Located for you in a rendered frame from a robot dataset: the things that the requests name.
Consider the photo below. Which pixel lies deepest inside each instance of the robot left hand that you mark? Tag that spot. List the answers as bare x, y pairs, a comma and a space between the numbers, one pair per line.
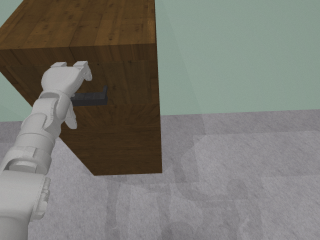
67, 79

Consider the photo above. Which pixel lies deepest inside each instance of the handle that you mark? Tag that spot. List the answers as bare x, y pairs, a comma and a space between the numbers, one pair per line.
90, 98

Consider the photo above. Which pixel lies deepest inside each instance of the drawer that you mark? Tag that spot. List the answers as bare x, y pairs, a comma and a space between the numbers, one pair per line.
128, 82

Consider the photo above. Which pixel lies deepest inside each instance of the robot left upper arm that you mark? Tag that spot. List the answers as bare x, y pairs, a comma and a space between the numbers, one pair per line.
23, 198

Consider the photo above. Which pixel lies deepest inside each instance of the robot left forearm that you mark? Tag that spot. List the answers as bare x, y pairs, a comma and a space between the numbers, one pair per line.
34, 143

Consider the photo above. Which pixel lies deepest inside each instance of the cabinet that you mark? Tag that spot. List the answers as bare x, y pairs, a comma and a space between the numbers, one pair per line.
118, 139

